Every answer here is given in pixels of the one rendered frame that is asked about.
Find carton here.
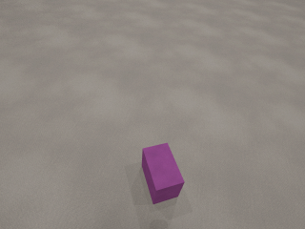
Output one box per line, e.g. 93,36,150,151
141,143,185,204

